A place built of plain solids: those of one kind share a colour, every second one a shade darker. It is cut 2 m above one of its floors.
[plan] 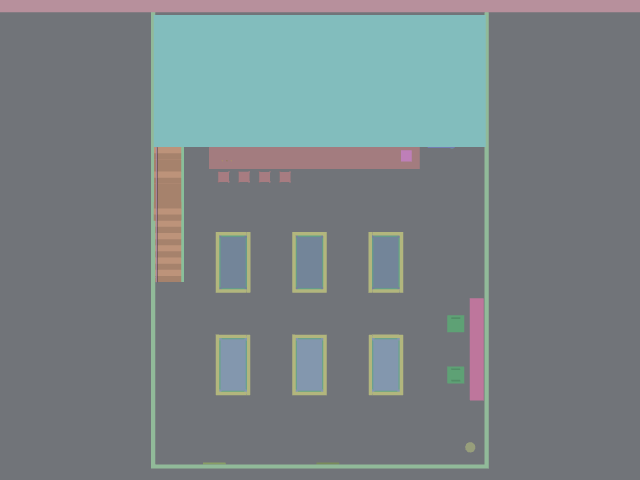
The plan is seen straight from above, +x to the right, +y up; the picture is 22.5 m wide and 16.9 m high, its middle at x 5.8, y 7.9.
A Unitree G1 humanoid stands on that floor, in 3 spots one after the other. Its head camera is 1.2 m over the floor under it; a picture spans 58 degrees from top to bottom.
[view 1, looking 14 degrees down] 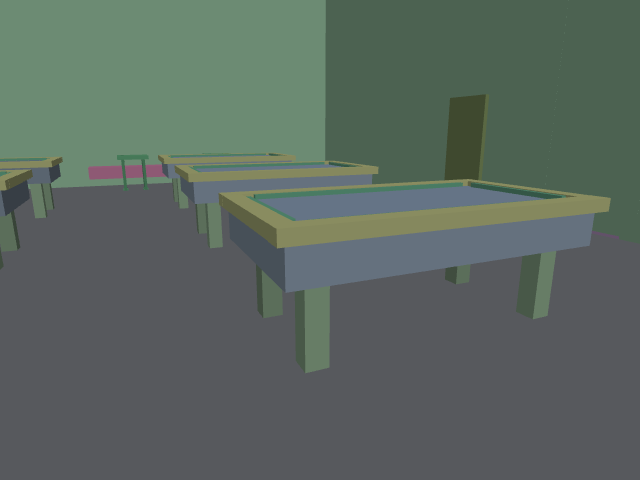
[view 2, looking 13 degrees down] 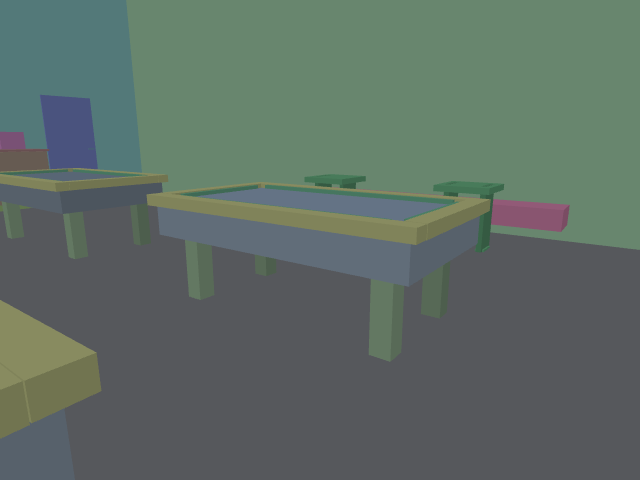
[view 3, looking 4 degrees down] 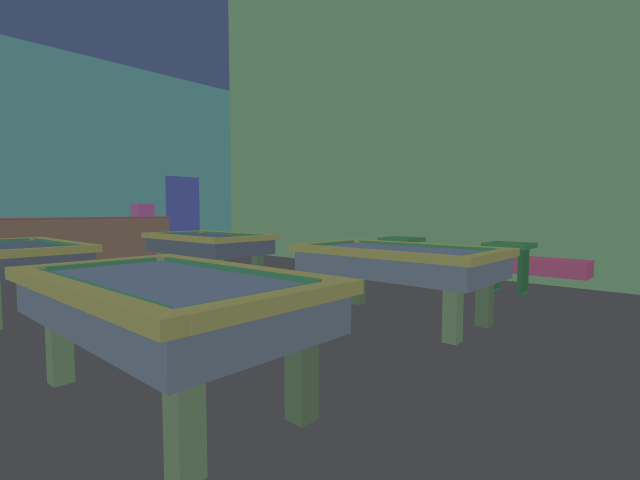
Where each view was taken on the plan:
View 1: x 0.46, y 5.12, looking -24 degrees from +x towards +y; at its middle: table_rail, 1.89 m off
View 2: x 5.68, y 1.65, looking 36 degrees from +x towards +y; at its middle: table_frame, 2.39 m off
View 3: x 4.08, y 1.00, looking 42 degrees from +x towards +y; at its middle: wall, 10.13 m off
